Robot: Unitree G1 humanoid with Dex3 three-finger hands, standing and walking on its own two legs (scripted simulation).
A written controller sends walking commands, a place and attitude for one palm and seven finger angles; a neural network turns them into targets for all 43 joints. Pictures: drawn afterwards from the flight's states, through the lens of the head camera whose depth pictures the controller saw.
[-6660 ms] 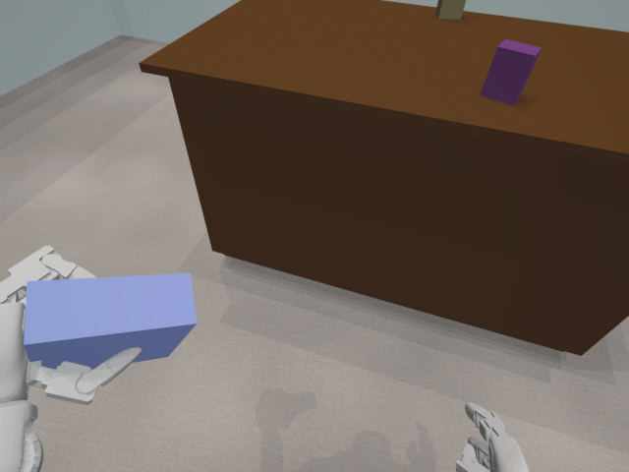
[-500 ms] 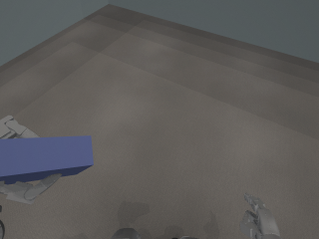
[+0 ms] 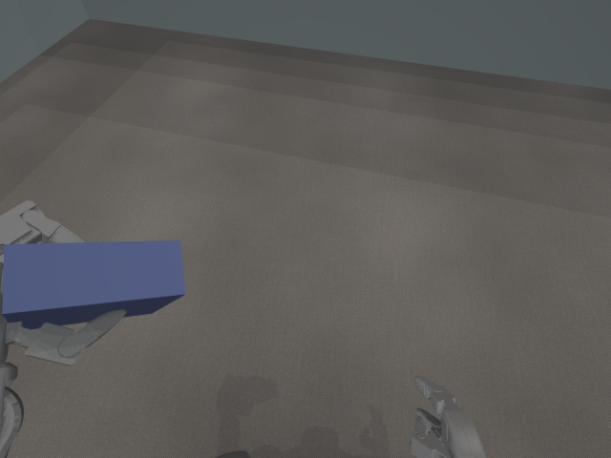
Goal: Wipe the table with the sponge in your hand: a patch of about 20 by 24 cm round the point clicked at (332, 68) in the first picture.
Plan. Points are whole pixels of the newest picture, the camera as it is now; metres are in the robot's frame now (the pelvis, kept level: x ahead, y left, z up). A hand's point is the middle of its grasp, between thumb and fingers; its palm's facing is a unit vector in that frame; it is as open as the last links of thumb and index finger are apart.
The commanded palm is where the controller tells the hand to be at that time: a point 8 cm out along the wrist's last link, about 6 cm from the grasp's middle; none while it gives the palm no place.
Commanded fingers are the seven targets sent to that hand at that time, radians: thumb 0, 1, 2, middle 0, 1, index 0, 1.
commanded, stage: turn to face it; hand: left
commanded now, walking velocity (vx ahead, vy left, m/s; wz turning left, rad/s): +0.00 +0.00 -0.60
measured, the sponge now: (120, 285) +0.24 +0.21 +0.15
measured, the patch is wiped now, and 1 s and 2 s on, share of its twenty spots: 0.00 0.00 0.00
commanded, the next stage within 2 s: none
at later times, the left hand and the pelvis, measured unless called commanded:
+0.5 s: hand (138, 303) +0.21 +0.17 +0.18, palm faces +0.19 -0.90 -0.39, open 9.2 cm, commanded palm +0.17 +0.21 +0.19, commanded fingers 0.00 0.10 1.30 -1.20 -1.60 -1.20 -1.60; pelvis -0.06 -0.01 +0.01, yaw -17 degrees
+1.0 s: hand (331, 380) +0.17 +0.00 +0.19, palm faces -0.18 -0.82 -0.55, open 9.2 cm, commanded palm +0.14 +0.07 +0.19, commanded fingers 0.00 0.10 1.30 -1.20 -1.60 -1.20 -1.60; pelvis -0.15 -0.06 +0.01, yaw -35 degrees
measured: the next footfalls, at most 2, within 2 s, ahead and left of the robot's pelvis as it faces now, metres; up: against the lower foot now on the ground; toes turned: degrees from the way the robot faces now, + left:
left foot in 0.36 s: +0.03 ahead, +0.10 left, +0.00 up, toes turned -7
right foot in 0.72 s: -0.13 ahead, -0.17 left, +0.00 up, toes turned -33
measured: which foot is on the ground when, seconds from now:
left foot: down 0.00-0.00, up 0.02-0.34, down 0.36-0.72, up 0.74-1.00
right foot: down 0.00-0.38, up 0.40-0.70, down 0.72-1.00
